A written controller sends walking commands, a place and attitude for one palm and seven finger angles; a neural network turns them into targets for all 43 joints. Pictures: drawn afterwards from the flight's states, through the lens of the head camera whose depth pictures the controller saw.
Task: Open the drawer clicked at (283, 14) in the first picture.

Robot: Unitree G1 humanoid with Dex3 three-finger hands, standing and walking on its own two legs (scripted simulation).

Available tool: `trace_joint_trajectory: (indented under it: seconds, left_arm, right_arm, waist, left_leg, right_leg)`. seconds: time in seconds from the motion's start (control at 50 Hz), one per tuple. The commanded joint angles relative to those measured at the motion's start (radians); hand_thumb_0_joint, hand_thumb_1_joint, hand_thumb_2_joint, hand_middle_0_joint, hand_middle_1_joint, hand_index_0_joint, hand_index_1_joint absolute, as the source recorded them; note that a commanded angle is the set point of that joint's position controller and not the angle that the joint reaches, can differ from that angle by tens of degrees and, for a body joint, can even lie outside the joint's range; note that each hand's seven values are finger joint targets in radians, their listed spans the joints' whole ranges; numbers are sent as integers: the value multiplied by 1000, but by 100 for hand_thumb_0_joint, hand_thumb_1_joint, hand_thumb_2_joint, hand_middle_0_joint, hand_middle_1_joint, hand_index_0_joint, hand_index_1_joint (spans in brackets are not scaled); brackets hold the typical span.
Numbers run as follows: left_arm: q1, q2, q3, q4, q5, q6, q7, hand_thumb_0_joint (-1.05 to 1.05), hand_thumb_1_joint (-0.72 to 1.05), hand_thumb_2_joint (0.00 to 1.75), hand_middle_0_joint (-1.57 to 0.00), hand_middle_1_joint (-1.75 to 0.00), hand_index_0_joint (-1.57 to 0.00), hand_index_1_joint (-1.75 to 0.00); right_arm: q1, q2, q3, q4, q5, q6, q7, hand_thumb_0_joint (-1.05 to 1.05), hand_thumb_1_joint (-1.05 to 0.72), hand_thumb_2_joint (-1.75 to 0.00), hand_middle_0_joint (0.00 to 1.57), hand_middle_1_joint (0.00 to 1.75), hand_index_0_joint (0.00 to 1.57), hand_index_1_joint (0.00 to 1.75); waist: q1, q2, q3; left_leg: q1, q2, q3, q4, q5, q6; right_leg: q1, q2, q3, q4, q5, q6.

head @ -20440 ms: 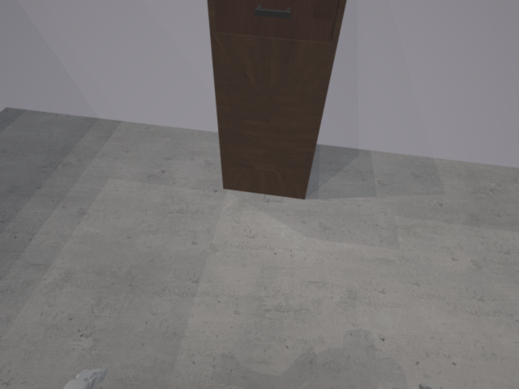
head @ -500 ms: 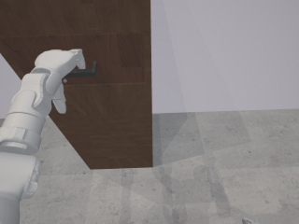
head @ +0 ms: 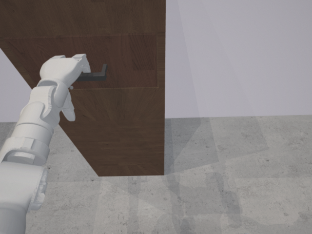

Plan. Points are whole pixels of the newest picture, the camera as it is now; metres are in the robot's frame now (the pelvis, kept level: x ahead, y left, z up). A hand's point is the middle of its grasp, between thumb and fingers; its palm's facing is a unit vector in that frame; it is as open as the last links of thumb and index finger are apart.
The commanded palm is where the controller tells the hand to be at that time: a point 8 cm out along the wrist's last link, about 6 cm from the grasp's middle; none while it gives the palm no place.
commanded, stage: lower the fingers behind the handle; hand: left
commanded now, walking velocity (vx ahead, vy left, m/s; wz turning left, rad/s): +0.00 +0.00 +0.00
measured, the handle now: (87, 72) +0.51 +0.21 +0.13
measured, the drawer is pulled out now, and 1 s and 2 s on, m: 0.00 0.00 0.02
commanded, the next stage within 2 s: close the thumb around the handle in 0.66 s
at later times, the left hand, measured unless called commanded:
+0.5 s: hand (75, 92) +0.46 +0.24 +0.10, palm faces -0.01 -0.04 -1.00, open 13.9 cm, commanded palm +0.44 +0.24 +0.17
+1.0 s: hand (74, 93) +0.46 +0.24 +0.10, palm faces -0.01 -0.04 -1.00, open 12.3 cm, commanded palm +0.44 +0.25 +0.17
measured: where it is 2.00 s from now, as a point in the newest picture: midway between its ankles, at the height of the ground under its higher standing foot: outside the picture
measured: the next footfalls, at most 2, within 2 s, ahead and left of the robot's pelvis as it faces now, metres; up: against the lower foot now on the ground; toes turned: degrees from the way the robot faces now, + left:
none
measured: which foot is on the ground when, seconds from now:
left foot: down 0.00-1.00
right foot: down 0.00-1.00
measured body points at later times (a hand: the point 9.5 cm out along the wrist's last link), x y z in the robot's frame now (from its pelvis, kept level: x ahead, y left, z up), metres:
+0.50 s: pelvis +0.00 +0.01 +0.00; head +0.05 +0.00 +0.44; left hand +0.46 +0.24 +0.16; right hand +0.08 -0.25 -0.14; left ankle -0.01 +0.09 -0.73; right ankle -0.03 -0.10 -0.73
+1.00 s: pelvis +0.00 +0.01 +0.00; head +0.05 -0.01 +0.44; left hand +0.45 +0.24 +0.16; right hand +0.06 -0.27 -0.13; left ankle -0.01 +0.09 -0.73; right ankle -0.03 -0.10 -0.73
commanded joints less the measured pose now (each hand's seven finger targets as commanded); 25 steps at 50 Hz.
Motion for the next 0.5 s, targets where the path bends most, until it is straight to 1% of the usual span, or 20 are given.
trace_joint_trajectory:
  seconds: [0.0,0.02,0.04,0.06,0.1,0.14,0.18,0.2,0.22,0.24,0.26,0.28,0.32,0.34,0.38,0.4,0.42,0.44,0.46,0.48]
  left_arm:
    - [-427,221,80,-188,5,-27,42,0,-50,30,-30,-120,-30,-120]
    - [-453,209,70,-216,9,-38,48,0,-50,30,-30,-120,-30,-120]
    - [-436,220,91,-236,4,-49,54,0,-50,30,-30,-120,-30,-120]
    - [-447,258,122,-264,5,-59,68,0,-50,30,-30,-120,-30,-120]
    - [-427,245,129,-280,4,-63,92,0,-50,30,-30,-120,-30,-120]
    - [-426,236,126,-272,7,-54,109,0,-50,30,-30,-120,-30,-120]
    - [-425,209,105,-257,13,-36,129,0,-50,30,-30,-120,-30,-120]
    - [-420,186,90,-262,12,-26,136,0,-50,30,-30,-120,-30,-120]
    - [-412,211,112,-264,15,-18,144,0,-50,30,-30,-120,-30,-120]
    - [-392,239,136,-254,21,-7,150,0,-50,30,-30,-120,-30,-120]
    - [-406,246,133,-265,26,3,154,0,-50,30,-30,-120,-30,-120]
    - [-407,189,89,-262,24,17,154,0,-50,30,-30,-120,-30,-120]
    - [-415,213,101,-255,28,35,156,0,-50,30,-30,-120,-30,-120]
    - [-427,214,101,-245,30,44,155,0,-50,30,-30,-120,-30,-120]
    - [-439,195,81,-227,26,55,149,0,-50,30,-30,-120,-30,-120]
    - [-416,218,101,-178,29,63,145,0,-50,30,-30,-120,-30,-120]
    - [-441,237,107,-177,31,61,140,0,-50,30,-30,-120,-30,-120]
    - [-450,260,123,-192,32,52,136,0,-50,30,-30,-120,-30,-120]
    - [-446,255,117,-195,33,48,132,0,-50,30,-30,-120,-30,-120]
    - [-447,226,92,-178,37,46,127,0,-50,30,-30,-120,-30,-120]
  right_arm:
    - [38,-153,-64,-97,-2,-22,-5,0,-90,-90,20,30,20,30]
    - [43,-153,-68,-95,-5,-23,-1,0,-90,-90,20,30,20,30]
    - [45,-151,-73,-100,-10,-24,0,0,-90,-90,20,30,20,30]
    - [51,-153,-75,-98,-12,-23,1,0,-90,-90,20,30,20,30]
    - [59,-147,-81,-97,-17,-25,3,0,-90,-90,20,30,20,30]
    - [62,-152,-85,-86,-17,-24,6,0,-90,-90,20,30,20,30]
    - [65,-153,-89,-74,-15,-25,13,0,-90,-90,20,30,20,30]
    - [64,-152,-90,-77,-16,-26,17,0,-90,-90,20,30,20,30]
    - [65,-156,-93,-73,-17,-26,18,0,-90,-90,20,30,20,30]
    - [65,-162,-92,-72,-19,-24,18,0,-90,-90,20,30,20,30]
    - [61,-160,-89,-74,-16,-21,19,0,-90,-90,20,30,20,30]
    - [57,-153,-89,-77,-16,-22,21,0,-90,-90,20,30,20,30]
    - [55,-159,-87,-75,-13,-19,21,0,-90,-90,20,30,20,30]
    - [51,-161,-88,-73,-13,-19,19,0,-90,-90,20,30,20,30]
    - [52,-158,-83,-77,-12,-21,17,0,-90,-90,20,30,20,30]
    - [50,-159,-81,-73,-10,-21,12,0,-90,-90,20,30,20,30]
    - [50,-164,-76,-75,-11,-21,7,0,-90,-90,20,30,20,30]
    - [52,-166,-77,-78,-14,-21,2,0,-90,-90,20,30,20,30]
    - [51,-159,-75,-87,-12,-23,1,0,-90,-90,20,30,20,30]
    - [51,-156,-75,-84,-11,-23,-2,0,-90,-90,20,30,20,30]
  waist:
    - [-21,-40,-323]
    - [-23,-19,-345]
    - [-14,-7,-374]
    - [-10,9,-409]
    - [-6,4,-440]
    - [-15,1,-433]
    - [-23,9,-400]
    - [-18,16,-407]
    - [-15,24,-421]
    - [-10,7,-438]
    - [-6,33,-443]
    - [-16,25,-429]
    - [-14,29,-421]
    - [-26,14,-409]
    - [-26,3,-396]
    - [-26,-28,-366]
    - [-28,-30,-366]
    - [-23,-31,-393]
    - [-15,-22,-410]
    - [-30,-23,-384]
  left_leg:
    - [217,2,-56,-14,367,5]
    - [239,4,-60,-7,394,2]
    - [257,5,-59,2,438,2]
    - [270,6,-64,7,447,0]
    - [288,8,-66,20,499,-1]
    - [288,12,-69,28,533,-5]
    - [292,18,-75,28,519,-10]
    - [297,20,-80,25,523,-14]
    - [305,21,-74,30,526,-13]
    - [294,20,-74,33,548,-13]
    - [293,18,-77,30,544,-17]
    - [296,19,-75,31,540,-14]
    - [293,23,-81,22,515,-18]
    - [293,25,-82,21,516,-16]
    - [279,21,-81,13,466,-12]
    - [253,20,-77,7,423,-8]
    - [237,18,-73,0,392,-6]
    - [240,17,-71,0,407,-5]
    - [239,13,-68,-1,402,-3]
    - [242,13,-67,1,392,-2]
  right_leg:
    - [58,13,45,-39,322,-9]
    - [47,14,44,-30,327,-11]
    - [58,15,46,-27,344,-13]
    - [60,17,46,-18,345,-12]
    - [62,19,45,-7,370,-11]
    - [41,22,40,-4,371,-11]
    - [-3,26,32,-3,338,-11]
    - [-9,27,30,-3,323,-12]
    - [-5,28,33,-3,330,-13]
    - [18,29,34,0,348,-14]
    - [17,29,33,5,343,-14]
    - [8,29,30,1,339,-13]
    - [0,31,26,-1,309,-14]
    - [-4,31,24,-5,305,-14]
    - [1,30,25,-10,288,-13]
    - [6,30,25,-15,275,-12]
    - [16,27,28,-17,271,-11]
    - [42,25,33,-17,289,-13]
    - [56,23,38,-15,293,-11]
    - [33,24,35,-18,286,-11]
